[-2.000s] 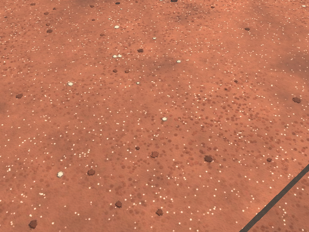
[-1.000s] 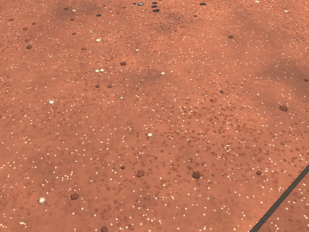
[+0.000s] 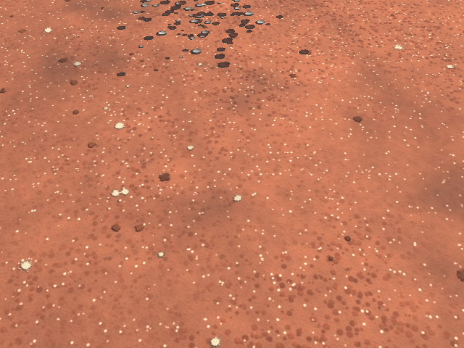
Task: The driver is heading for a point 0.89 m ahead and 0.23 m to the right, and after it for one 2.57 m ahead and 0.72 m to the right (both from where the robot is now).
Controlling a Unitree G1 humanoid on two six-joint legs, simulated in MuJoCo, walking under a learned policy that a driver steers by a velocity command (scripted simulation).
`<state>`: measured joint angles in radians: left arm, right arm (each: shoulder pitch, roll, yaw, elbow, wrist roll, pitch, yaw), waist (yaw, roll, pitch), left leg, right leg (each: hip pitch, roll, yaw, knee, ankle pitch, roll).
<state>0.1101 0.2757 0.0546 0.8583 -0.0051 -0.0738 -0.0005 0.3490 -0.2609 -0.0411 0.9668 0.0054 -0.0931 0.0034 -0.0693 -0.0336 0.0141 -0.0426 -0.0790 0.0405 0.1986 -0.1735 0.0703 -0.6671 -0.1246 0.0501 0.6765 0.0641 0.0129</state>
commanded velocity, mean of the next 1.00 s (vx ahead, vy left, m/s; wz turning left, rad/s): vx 0.50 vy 0.00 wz -0.15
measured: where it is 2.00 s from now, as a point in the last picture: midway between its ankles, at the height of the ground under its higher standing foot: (295, 185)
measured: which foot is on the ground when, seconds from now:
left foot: down 0.00-0.20, up 0.22-0.68, down 0.70-1.00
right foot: up 0.00-0.16, down 0.18-0.72, up 0.74-1.00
